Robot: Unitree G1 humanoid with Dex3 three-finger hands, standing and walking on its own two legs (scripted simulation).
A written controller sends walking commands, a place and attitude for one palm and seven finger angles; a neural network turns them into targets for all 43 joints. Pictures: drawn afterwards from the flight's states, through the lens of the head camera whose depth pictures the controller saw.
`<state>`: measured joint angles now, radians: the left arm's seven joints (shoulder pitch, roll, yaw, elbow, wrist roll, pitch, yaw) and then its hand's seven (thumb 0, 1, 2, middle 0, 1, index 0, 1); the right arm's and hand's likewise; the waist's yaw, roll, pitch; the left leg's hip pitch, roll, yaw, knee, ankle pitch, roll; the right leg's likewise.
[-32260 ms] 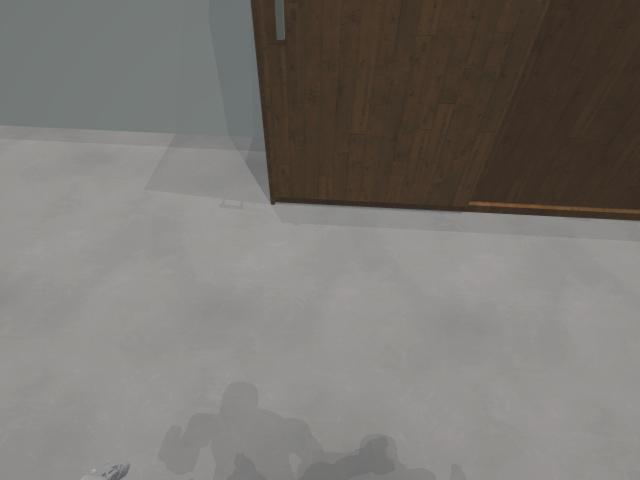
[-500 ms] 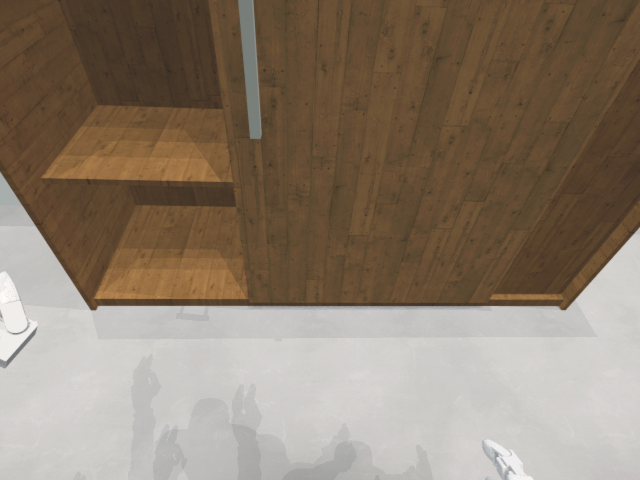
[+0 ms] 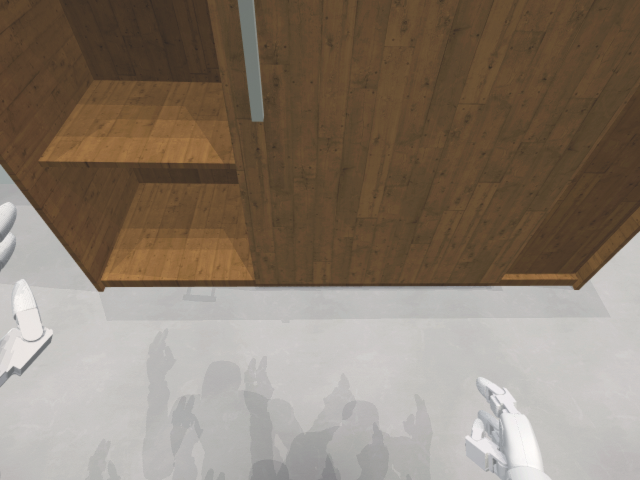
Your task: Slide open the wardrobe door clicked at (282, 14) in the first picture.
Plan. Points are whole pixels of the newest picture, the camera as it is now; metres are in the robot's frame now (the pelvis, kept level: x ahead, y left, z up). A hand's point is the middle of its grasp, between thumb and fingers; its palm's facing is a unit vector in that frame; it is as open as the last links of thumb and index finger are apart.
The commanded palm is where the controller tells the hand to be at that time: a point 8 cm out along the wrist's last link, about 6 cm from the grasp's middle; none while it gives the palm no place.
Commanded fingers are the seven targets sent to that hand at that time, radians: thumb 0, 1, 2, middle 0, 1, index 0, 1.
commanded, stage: let the arm hang, fingers relaxed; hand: left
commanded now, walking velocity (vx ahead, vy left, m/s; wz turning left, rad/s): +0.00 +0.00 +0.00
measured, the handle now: (251, 35) +0.80 +0.19 +0.16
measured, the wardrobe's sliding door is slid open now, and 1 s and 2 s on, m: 0.56 0.56 0.56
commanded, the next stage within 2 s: look to check the result in 1.14 s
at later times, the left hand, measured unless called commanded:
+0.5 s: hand out of the picture -0.02 +0.21 -0.18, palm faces +0.00 -0.97 -0.23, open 7.0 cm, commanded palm none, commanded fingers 0.00 0.90 0.90 -0.20 -0.30 -0.20 -0.30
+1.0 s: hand out of the picture +0.06 +0.23 -0.16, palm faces -0.03 -0.97 -0.26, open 7.4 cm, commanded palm none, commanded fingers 0.00 0.90 0.90 -0.20 -0.30 -0.20 -0.30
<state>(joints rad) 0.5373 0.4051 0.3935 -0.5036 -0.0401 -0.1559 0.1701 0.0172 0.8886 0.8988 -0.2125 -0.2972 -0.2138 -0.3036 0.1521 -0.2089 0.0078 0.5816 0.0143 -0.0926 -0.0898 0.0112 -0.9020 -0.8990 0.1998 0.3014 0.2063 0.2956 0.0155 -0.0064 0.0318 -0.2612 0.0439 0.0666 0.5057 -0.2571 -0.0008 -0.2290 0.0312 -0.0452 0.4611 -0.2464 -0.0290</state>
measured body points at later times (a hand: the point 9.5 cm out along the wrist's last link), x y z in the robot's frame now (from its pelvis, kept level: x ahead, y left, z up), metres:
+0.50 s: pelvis -0.03 +0.01 +0.00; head +0.01 +0.03 +0.44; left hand -0.02 +0.26 -0.16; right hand -0.04 -0.23 -0.15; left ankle +0.00 +0.11 -0.74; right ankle +0.00 -0.10 -0.74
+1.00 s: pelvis -0.01 +0.03 +0.01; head +0.00 +0.03 +0.46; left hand +0.06 +0.28 -0.14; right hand +0.05 -0.22 -0.14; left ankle +0.00 +0.12 -0.74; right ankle +0.00 -0.10 -0.74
